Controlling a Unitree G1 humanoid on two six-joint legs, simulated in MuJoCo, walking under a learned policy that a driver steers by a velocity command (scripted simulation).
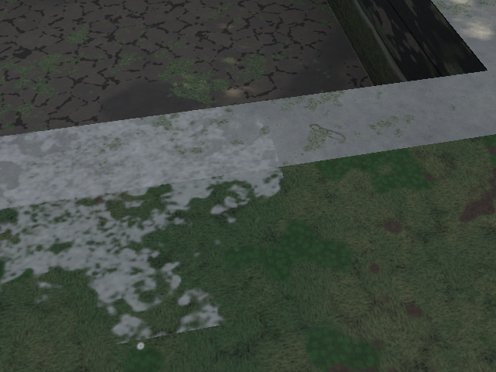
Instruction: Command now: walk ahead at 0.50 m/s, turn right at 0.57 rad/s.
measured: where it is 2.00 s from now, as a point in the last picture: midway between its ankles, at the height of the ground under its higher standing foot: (203, 218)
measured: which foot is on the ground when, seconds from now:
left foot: up 0.00-0.32, down 0.34-0.88, up 0.90-1.00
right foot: down 0.00-0.36, up 0.38-0.84, down 0.86-1.00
